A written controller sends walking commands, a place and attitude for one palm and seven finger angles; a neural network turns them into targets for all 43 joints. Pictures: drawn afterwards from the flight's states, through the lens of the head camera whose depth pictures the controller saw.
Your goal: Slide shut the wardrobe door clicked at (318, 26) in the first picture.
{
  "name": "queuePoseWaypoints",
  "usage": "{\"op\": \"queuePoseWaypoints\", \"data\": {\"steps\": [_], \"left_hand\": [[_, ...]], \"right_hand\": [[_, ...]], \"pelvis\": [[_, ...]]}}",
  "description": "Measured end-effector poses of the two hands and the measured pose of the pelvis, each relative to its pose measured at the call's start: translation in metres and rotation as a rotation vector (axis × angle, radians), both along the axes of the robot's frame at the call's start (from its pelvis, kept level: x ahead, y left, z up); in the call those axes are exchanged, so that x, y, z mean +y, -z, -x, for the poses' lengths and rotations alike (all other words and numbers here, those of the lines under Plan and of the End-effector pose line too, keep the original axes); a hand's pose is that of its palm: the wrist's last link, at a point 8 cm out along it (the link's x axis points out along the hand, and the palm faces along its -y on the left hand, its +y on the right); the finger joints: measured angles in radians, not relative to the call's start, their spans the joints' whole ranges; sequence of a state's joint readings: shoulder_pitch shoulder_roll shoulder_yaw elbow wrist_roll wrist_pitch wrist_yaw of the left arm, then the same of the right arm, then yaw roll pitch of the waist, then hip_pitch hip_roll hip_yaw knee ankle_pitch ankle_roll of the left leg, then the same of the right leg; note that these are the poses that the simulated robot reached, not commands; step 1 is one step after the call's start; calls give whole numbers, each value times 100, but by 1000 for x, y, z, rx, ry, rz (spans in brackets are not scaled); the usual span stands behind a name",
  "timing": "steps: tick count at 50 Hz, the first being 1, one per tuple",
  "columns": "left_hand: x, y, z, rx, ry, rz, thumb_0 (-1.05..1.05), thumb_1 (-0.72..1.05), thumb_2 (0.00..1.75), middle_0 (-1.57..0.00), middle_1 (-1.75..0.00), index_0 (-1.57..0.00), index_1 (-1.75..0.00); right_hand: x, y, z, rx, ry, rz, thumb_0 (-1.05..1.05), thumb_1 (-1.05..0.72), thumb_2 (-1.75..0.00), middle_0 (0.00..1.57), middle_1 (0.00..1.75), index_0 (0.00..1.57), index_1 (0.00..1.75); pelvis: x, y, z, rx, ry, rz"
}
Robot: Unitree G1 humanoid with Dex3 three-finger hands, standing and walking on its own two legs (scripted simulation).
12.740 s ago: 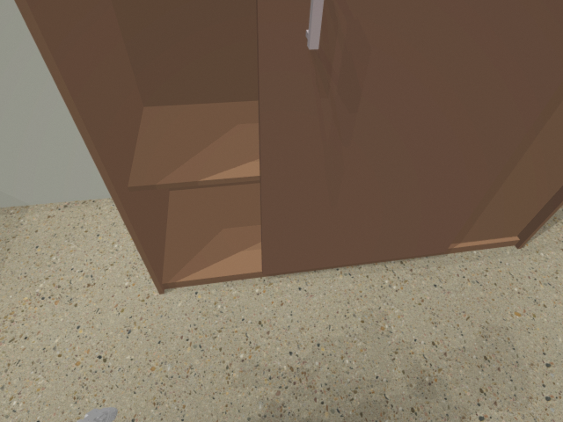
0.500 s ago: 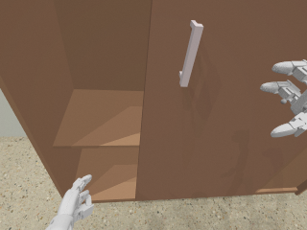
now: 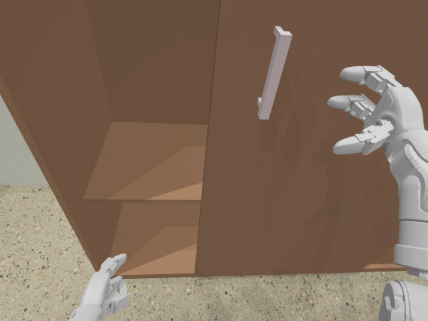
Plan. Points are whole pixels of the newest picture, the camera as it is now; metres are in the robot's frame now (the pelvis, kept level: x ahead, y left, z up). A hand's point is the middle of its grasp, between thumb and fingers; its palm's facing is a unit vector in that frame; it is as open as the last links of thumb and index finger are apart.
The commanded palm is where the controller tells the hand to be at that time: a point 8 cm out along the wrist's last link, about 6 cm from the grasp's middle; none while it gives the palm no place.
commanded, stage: move the hooked fingers beside the handle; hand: right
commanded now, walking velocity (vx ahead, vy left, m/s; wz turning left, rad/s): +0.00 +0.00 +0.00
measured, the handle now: (270, 75) +0.48 -0.07 +0.27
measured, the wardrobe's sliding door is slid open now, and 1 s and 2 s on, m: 0.39 0.39 0.39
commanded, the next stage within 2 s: feel for the door with the fingertips in 1.28 s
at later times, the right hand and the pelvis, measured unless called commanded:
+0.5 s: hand (306, 92) +0.42 -0.12 +0.27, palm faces -0.07 +1.00 -0.05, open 14.0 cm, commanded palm +0.40 -0.18 +0.27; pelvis +0.01 +0.01 +0.00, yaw +1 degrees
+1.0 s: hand (307, 92) +0.43 -0.12 +0.27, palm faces -0.06 +1.00 -0.04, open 14.0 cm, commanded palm +0.40 -0.18 +0.27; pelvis +0.01 +0.02 +0.00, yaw +1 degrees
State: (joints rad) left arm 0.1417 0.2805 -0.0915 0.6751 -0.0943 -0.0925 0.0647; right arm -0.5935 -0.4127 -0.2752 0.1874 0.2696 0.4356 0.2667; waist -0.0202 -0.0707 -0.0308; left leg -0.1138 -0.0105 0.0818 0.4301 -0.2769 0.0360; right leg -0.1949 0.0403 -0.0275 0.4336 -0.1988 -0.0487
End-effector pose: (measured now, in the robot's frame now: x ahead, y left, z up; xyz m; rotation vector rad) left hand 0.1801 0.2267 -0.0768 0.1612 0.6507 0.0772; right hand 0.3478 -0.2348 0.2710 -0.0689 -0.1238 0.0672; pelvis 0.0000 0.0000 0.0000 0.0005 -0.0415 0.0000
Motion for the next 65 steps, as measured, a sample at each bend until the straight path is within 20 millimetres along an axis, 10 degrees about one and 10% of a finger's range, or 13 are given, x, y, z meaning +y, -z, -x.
{"op": "queuePoseWaypoints", "data": {"steps": [28,65], "left_hand": [[30,15,28,100,-90,3,1,90,90,-20,-30,-20,-30],[24,11,20,91,-85,-4,1,90,90,-20,-30,-20,-30]], "right_hand": [[65,-1,-62,52,-4,-33,-1,50,-30,30,120,30,120],[50,4,-69,56,6,-34,-1,50,-30,31,121,30,120]], "pelvis": [[14,-2,-9,20,-19,8],[9,-2,-13,26,-19,4]]}}
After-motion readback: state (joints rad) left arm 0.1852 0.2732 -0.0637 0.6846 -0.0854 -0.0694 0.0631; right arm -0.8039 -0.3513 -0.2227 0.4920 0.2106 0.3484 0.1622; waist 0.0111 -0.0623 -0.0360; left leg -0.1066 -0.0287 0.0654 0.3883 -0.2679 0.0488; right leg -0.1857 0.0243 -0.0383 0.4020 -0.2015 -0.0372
